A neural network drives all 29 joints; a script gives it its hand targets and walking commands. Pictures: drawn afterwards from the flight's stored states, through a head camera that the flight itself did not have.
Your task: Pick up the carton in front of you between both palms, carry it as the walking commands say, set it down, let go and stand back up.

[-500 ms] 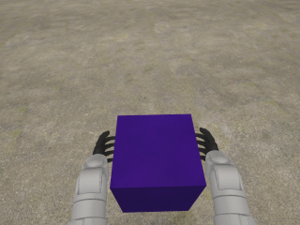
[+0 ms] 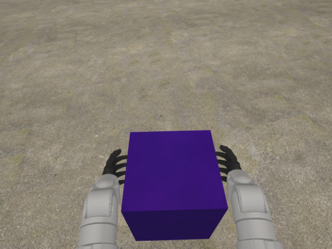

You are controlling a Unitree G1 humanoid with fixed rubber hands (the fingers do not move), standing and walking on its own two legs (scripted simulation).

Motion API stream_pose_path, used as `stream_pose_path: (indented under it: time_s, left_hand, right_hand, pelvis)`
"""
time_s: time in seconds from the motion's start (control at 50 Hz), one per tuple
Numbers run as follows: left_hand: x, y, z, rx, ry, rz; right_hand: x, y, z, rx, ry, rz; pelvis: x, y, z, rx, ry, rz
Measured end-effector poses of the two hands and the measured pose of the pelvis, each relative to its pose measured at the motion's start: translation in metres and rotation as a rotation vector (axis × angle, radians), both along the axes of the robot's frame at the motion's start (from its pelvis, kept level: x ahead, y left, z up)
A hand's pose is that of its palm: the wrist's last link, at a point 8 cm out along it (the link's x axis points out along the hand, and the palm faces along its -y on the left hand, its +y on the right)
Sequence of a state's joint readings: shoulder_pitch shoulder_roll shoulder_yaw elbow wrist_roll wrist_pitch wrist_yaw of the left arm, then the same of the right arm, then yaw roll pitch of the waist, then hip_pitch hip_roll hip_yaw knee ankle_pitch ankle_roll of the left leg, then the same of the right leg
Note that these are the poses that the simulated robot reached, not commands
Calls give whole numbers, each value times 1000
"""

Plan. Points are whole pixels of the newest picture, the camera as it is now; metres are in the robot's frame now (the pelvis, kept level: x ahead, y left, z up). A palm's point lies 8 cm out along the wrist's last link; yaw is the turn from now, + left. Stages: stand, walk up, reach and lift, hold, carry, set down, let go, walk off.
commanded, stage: carry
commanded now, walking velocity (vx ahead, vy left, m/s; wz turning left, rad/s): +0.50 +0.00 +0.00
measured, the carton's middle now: (171, 188) +0.29 +0.00 -0.04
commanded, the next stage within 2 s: none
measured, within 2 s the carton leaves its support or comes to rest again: neither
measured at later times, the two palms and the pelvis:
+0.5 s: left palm (109, 125) +0.50 +0.20 +0.02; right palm (201, 120) +0.49 -0.10 +0.03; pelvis +0.21 +0.05 +0.00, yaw -2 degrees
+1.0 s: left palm (118, 93) +0.66 +0.19 +0.03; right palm (196, 88) +0.66 -0.11 +0.03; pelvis +0.37 +0.04 +0.00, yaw +0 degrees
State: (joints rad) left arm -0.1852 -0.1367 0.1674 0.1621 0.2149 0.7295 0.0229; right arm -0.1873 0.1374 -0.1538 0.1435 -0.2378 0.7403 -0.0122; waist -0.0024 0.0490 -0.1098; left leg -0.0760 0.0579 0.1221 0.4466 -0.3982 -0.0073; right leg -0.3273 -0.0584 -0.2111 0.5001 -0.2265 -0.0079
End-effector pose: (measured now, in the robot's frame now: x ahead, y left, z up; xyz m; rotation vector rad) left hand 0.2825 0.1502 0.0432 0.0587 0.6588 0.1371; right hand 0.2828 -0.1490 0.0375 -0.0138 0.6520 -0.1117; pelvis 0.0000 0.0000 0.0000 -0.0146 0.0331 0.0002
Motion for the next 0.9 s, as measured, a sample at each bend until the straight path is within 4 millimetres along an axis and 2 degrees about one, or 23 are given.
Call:
stream_pose_path:
  time_s: [0.1, 0.16, 0.22, 0.32, 0.44, 0.56, 0.66, 0.74, 0.82, 0.9]
  left_hand:
    - [28, -7, -4, -16, 14, 16]
    - [41, -5, -2, -22, 23, 29]
    - [62, 0, 4, -25, 10, 35]
    - [113, 15, 6, -26, -7, 18]
    - [189, 40, -15, -46, -3, -12]
    - [235, 47, -23, -43, 71, -38]
    - [274, 45, -13, -48, 19, -24]
    - [309, 39, -1, -42, -43, -1]
    - [343, 33, 4, -3, -35, -15]
    - [364, 33, -2, 1, 1, -14]
  right_hand:
    - [33, -7, 1, -11, 13, 13]
    - [50, -5, 6, -15, 23, 23]
    - [72, 1, 12, -13, 10, 25]
    - [118, 15, 14, -19, -7, 11]
    - [185, 40, -2, -53, -3, -10]
    - [224, 47, -10, -52, 72, -35]
    - [266, 45, 1, -42, 20, -33]
    - [306, 40, 8, -23, -42, -17]
    - [337, 33, 4, 15, -34, -27]
    - [359, 34, -3, 1, 1, -19]
  pelvis:
    - [26, -11, 5, 8, 25, 25]
    - [45, -11, 12, 22, 37, 25]
    - [67, -6, 17, 28, 43, 19]
    - [116, 12, 14, 19, 43, 10]
    - [186, 45, -5, 20, 25, -20]
    - [231, 57, 12, -10, 40, -39]
    - [269, 54, 16, -7, 39, -32]
    - [306, 44, 6, 23, 20, -23]
    - [339, 40, 1, -3, 19, -11]
    - [361, 38, 1, -5, 30, 2]
